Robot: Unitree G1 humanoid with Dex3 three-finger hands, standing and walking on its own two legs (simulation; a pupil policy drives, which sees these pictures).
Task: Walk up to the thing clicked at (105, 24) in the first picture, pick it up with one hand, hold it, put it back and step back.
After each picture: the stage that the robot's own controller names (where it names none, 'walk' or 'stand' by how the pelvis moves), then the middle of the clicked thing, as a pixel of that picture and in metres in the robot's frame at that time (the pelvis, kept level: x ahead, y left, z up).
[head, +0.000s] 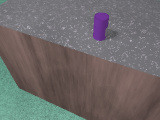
stand; (100, 27) +0.65 -0.07 +0.04
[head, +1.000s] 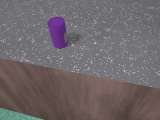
walk; (58, 33) +0.56 +0.14 +0.06
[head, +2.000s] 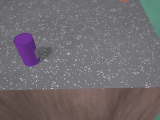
stand; (27, 50) +0.47 +0.22 +0.06
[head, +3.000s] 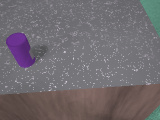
stand; (21, 51) +0.45 +0.23 +0.06
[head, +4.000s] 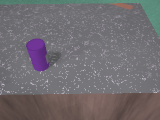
stand; (38, 55) +0.47 +0.19 +0.05
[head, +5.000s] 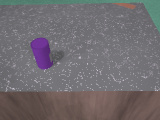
stand; (42, 54) +0.48 +0.18 +0.04
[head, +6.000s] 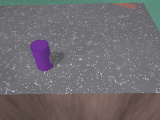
stand; (42, 56) +0.47 +0.18 +0.04
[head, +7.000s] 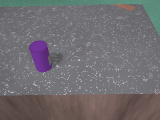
stand; (41, 57) +0.47 +0.18 +0.04
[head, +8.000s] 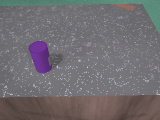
rise first; (41, 57) +0.46 +0.19 +0.04
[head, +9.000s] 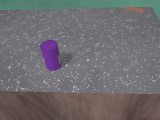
go down; (51, 55) +0.48 +0.18 +0.04
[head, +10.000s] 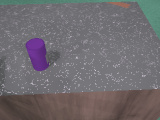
go down; (38, 55) +0.48 +0.17 +0.05
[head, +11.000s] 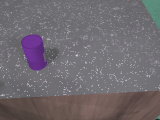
go down; (35, 53) +0.45 +0.16 +0.06
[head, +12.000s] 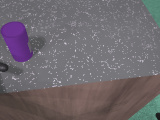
close in; (18, 43) +0.46 +0.18 +0.09
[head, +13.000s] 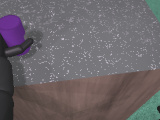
close; (15, 36) +0.48 +0.18 +0.10
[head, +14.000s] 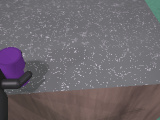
lift; (14, 68) +0.36 +0.21 +0.11
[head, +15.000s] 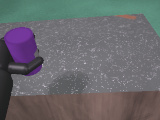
lift; (25, 52) +0.32 +0.17 +0.24
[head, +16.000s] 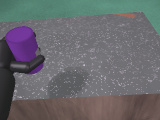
hold; (26, 51) +0.33 +0.16 +0.23
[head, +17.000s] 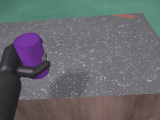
crouch; (33, 57) +0.33 +0.15 +0.21
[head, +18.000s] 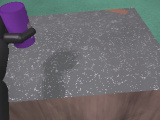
crouch; (18, 26) +0.42 +0.18 +0.25
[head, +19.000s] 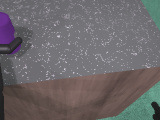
lower; (4, 34) +0.49 +0.20 +0.09
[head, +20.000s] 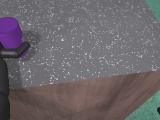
lower; (12, 39) +0.47 +0.19 +0.10
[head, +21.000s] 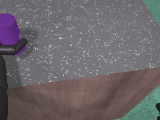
lower; (9, 36) +0.48 +0.19 +0.10
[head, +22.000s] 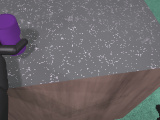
lower; (10, 36) +0.48 +0.19 +0.10
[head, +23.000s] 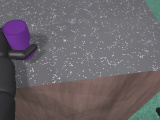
loosen; (20, 41) +0.47 +0.17 +0.10
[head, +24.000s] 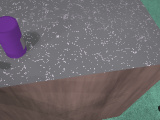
withdraw; (11, 38) +0.47 +0.18 +0.10
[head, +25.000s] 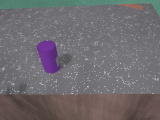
sink last; (49, 57) +0.45 +0.17 +0.07
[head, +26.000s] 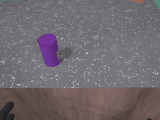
stand; (50, 51) +0.47 +0.16 +0.06
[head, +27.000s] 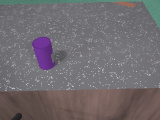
stand; (44, 54) +0.47 +0.17 +0.06
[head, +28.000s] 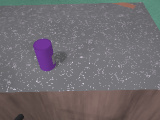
stand; (45, 55) +0.47 +0.17 +0.05
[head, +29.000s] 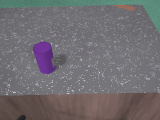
stand; (45, 58) +0.46 +0.17 +0.04
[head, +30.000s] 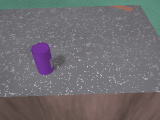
stand; (43, 59) +0.46 +0.17 +0.05
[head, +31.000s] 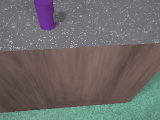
walk; (45, 13) +0.59 +0.15 +0.06
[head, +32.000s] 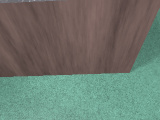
walk; out of the picture +0.91 +0.16 +0.06
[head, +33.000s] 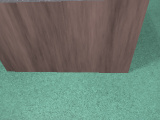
stand; out of the picture +1.14 +0.15 +0.06
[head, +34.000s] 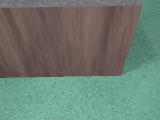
stand; out of the picture +1.12 +0.15 +0.04
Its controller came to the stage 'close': yes
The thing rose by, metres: 0.22
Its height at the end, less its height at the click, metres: +0.00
